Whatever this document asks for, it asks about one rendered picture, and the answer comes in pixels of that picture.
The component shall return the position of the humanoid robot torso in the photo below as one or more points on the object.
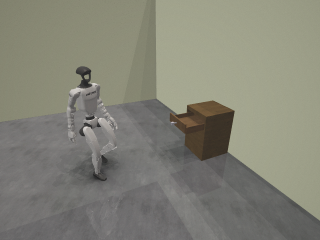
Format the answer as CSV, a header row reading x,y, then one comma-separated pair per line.
x,y
87,104

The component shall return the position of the cabinet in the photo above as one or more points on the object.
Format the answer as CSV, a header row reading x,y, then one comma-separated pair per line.
x,y
214,139

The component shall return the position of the left robot upper arm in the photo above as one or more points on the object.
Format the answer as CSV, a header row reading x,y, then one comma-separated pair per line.
x,y
99,101

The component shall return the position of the robot left forearm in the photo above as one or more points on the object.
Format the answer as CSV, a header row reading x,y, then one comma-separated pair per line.
x,y
103,110

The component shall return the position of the robot right forearm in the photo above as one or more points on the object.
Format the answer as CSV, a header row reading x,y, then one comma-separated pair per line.
x,y
70,118

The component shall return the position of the right robot upper arm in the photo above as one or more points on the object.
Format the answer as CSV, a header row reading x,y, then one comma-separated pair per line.
x,y
73,95

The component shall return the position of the drawer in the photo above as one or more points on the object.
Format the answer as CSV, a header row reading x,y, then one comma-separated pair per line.
x,y
188,122

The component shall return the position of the left robot hand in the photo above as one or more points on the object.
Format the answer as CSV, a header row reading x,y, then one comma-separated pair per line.
x,y
111,121

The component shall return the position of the left robot foot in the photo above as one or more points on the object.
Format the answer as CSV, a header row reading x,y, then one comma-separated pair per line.
x,y
104,160

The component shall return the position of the right robot hand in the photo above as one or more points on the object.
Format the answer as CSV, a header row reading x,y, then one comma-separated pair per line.
x,y
72,136

